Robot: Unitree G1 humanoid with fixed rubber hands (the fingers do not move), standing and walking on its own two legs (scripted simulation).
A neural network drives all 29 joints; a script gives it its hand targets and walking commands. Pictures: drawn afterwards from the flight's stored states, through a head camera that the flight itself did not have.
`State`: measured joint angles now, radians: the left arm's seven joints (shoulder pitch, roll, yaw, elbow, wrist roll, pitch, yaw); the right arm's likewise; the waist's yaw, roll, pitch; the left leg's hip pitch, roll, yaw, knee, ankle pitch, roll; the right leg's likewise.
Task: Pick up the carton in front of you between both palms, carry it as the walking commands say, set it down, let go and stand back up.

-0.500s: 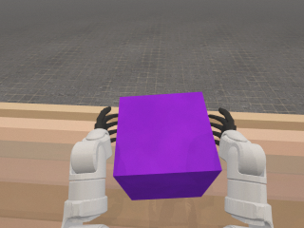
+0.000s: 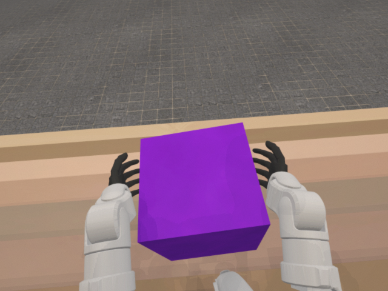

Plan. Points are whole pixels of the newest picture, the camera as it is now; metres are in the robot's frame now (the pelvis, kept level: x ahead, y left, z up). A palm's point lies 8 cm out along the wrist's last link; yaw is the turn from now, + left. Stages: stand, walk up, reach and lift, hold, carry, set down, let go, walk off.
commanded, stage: carry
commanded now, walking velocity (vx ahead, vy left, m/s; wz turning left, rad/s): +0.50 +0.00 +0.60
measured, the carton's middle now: (203, 198) +0.32 -0.06 -0.01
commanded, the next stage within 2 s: none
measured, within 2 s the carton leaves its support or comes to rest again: neither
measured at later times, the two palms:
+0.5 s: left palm (126, 113) +0.68 +0.12 -0.03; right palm (214, 100) +0.70 -0.17 -0.05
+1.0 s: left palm (164, 73) +1.07 -0.02 -0.16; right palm (228, 75) +0.98 -0.31 -0.15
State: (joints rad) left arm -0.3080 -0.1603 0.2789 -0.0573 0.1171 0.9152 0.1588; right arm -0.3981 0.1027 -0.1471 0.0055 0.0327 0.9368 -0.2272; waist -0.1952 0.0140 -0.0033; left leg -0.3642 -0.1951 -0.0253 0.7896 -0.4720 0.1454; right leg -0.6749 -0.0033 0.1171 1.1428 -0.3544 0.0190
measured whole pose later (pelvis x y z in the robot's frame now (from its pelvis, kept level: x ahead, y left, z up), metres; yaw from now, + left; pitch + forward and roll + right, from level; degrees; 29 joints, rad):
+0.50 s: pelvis +0.36 -0.05 -0.12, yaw -1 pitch +4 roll -1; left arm -0.44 -0.14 0.14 0.04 -0.03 0.90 0.25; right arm -0.33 0.16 -0.28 -0.09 -0.11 0.88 -0.19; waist 0.17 0.02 -0.03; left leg -0.60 0.00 -0.05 0.57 0.17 0.02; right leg -0.30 0.13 0.06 0.89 -0.65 -0.09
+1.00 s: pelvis +0.71 -0.07 -0.26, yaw -15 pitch +2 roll +1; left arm -0.40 -0.17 0.24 -0.13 0.12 0.96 0.25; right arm -0.41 0.17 -0.18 -0.08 -0.04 0.92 -0.25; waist -0.06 -0.05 -0.02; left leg -0.19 0.04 0.22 1.05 -0.66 0.02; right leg -0.58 0.01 -0.14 0.59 0.32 -0.11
